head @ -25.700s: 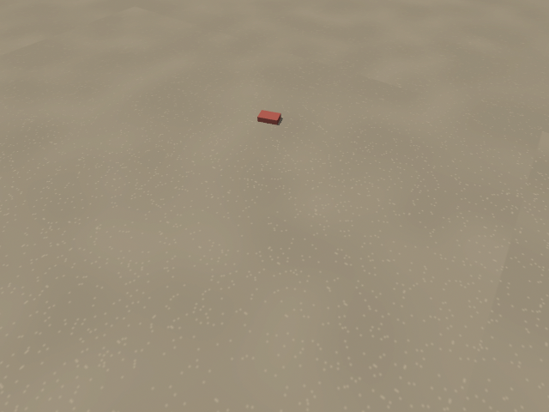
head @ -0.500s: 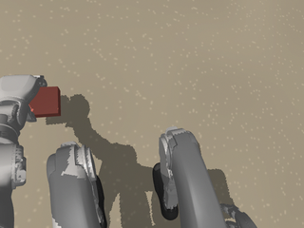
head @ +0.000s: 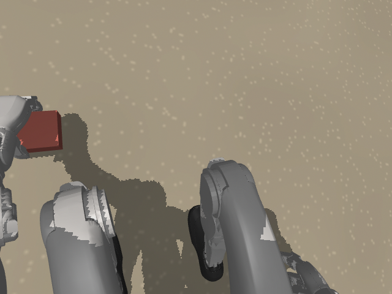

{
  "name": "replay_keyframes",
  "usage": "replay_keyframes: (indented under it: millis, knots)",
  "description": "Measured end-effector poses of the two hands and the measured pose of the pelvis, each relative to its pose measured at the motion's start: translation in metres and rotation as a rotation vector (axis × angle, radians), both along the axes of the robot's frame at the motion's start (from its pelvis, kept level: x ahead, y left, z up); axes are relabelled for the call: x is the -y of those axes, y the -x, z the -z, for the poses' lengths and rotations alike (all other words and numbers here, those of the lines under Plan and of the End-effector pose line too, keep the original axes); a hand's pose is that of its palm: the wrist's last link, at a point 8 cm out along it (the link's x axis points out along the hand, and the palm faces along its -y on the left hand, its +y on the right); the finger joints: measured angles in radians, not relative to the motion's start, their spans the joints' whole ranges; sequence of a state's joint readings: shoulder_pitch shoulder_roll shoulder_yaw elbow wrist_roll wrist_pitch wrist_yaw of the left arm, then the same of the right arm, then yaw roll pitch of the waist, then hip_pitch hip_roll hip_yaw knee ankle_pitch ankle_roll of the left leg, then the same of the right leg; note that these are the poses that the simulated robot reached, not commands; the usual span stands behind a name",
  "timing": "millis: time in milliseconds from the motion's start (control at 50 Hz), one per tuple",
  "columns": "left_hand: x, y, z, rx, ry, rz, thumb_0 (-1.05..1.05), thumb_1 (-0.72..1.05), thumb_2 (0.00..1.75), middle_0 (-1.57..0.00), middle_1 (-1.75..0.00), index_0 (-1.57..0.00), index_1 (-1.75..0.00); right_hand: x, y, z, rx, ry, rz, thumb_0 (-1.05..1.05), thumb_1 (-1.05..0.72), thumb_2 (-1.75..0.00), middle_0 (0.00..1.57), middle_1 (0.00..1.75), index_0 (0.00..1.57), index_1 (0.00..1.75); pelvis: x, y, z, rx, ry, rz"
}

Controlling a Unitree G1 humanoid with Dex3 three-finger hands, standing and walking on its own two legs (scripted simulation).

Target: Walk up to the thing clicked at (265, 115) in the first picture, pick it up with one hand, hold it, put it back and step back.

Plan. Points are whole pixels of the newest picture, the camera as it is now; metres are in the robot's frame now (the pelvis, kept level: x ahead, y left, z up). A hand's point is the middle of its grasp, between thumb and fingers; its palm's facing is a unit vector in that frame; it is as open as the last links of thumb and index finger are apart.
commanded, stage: lower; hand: left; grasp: from above
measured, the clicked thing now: (25, 132) +0.44 +0.30 -0.23
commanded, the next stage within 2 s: rest in 0.02 s
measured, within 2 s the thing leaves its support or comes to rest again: rests again in 0.92 s
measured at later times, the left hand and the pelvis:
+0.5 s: hand (26, 133) +0.44 +0.30 -0.23, palm faces -0.48 -0.08 -0.87, open 10.8 cm; pelvis +0.00 +0.00 -0.02, yaw -2 degrees
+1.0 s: hand (31, 134) +0.45 +0.30 -0.25, palm faces -0.45 -0.08 -0.89, open 10.7 cm; pelvis +0.01 +0.01 -0.02, yaw -4 degrees
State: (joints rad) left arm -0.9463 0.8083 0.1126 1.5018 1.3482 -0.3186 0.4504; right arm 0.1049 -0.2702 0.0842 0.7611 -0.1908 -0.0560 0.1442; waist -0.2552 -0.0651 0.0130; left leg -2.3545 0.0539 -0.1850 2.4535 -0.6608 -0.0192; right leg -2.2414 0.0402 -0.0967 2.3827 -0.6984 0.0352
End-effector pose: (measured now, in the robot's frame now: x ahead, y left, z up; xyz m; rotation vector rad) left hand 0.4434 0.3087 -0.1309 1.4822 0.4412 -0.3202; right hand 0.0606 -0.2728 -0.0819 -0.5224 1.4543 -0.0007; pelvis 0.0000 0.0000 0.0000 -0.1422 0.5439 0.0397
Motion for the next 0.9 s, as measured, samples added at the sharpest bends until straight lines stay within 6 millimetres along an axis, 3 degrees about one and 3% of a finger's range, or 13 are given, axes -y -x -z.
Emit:
replay_keyframes:
  millis: [560,900]
  knots:
    - [0.004,-0.007,0.05,-0.016,0.001,-0.037,0.0,-0.03,0.37,-0.69,-0.39,-0.7,-0.4,-0.008,0.011,0.008,-0.04,-0.017,-0.095,0.0,-0.9,-0.9,0.2,0.3,0.21,0.3,-0.001,-0.004,0.021,0.046,0.026,0.031]
    - [0.007,-0.01,0.061,0.024,-0.004,-0.021,0.0,-0.03,0.34,-0.71,-0.36,-0.72,-0.36,-0.012,0.003,0.001,-0.029,-0.026,-0.176,0.0,-0.9,-0.9,0.2,0.3,0.21,0.3,-0.005,-0.006,0.024,0.067,0.05,0.044]
